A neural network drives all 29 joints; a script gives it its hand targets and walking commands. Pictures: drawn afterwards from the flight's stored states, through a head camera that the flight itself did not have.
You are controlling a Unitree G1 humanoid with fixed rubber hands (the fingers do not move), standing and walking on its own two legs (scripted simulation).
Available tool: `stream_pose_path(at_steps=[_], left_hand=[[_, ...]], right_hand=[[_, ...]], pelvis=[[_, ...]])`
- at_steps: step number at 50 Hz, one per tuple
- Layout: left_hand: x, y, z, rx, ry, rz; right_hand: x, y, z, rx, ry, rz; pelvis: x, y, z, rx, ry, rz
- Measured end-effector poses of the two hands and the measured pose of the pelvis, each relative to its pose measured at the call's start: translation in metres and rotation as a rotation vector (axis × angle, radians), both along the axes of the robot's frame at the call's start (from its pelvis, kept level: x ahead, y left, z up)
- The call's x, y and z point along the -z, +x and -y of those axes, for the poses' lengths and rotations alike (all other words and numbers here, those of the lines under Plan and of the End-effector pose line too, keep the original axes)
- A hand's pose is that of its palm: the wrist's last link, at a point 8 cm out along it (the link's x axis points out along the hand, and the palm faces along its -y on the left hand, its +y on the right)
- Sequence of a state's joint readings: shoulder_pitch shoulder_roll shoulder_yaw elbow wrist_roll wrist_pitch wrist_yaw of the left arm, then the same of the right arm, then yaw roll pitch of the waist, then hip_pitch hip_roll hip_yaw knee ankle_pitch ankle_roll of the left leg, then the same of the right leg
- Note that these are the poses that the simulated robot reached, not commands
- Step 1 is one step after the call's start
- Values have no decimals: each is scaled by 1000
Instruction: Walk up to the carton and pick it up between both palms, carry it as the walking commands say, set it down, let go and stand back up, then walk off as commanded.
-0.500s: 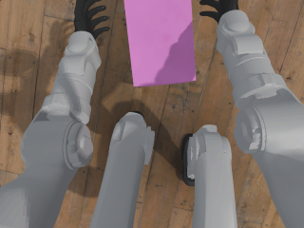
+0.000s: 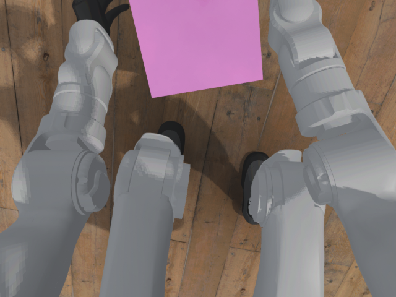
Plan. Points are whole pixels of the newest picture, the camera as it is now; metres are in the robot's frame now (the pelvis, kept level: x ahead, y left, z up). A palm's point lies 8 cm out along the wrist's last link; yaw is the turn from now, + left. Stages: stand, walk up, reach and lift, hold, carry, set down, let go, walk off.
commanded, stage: reach and lift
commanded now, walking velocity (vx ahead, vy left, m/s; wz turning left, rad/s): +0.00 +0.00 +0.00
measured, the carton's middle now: out of the picture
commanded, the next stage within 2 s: none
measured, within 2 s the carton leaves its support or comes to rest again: leaves its support in 0.86 s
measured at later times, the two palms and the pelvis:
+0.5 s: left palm (115, 5) +0.49 +0.19 -0.20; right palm out of the picture +0.54 -0.05 -0.21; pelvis -0.02 -0.01 -0.01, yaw +0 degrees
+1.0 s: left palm (110, 14) +0.47 +0.19 -0.19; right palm out of the picture +0.52 -0.04 -0.19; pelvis +0.00 +0.01 -0.02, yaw -4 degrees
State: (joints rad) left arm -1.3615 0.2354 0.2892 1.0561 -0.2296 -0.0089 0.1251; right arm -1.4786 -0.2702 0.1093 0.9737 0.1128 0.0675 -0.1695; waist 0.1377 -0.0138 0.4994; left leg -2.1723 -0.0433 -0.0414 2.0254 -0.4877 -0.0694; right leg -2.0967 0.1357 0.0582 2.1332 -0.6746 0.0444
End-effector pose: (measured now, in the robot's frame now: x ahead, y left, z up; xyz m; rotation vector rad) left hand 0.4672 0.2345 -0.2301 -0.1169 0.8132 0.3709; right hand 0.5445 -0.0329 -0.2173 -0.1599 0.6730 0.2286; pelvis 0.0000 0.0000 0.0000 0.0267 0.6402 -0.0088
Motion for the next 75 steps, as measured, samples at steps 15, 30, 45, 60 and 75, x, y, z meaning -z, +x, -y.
stream_pose_path(at_steps=[15,30,45,60,75], left_hand=[[-31,-11,16,123,55,20],[-24,29,43,54,25,21],[-34,14,47,56,-16,-3],[-57,1,33,6,24,11],[-47,26,29,2,26,75]], right_hand=[[-3,-33,8,31,5,-89],[-4,8,11,17,-34,-86],[-11,-17,17,84,-22,-111],[-49,-7,-5,69,-2,-74],[-26,-6,-10,127,19,-35]], pelvis=[[17,-36,-6,0,0,116],[12,-3,11,42,33,-15],[16,10,-7,76,17,-121],[9,-11,-11,74,21,-93],[-12,-3,-4,93,4,45]])
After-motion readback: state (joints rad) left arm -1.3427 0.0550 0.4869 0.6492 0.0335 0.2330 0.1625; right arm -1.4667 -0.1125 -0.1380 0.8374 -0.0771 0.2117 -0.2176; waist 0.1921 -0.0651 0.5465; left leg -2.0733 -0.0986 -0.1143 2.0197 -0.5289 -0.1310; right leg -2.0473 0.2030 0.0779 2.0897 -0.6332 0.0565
